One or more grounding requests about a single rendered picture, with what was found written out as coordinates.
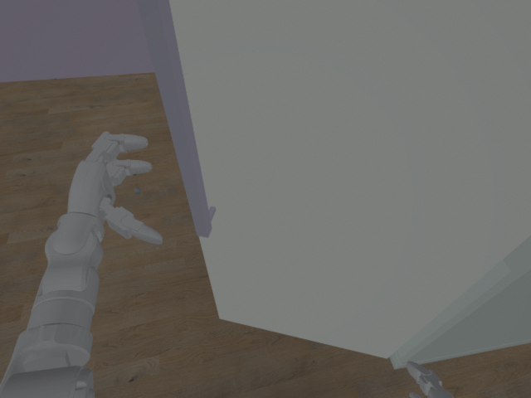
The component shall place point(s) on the left robot upper arm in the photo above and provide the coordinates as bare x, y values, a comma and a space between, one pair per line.
63, 382

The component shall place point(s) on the left robot forearm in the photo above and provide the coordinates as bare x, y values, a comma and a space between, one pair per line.
58, 333

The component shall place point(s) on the handle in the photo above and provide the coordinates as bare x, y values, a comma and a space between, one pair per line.
159, 30

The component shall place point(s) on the left robot hand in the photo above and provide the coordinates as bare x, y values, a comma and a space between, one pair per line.
94, 180

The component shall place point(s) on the fridge door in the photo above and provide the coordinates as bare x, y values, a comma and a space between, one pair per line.
369, 160

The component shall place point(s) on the right robot hand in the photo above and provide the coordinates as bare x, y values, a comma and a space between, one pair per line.
429, 382

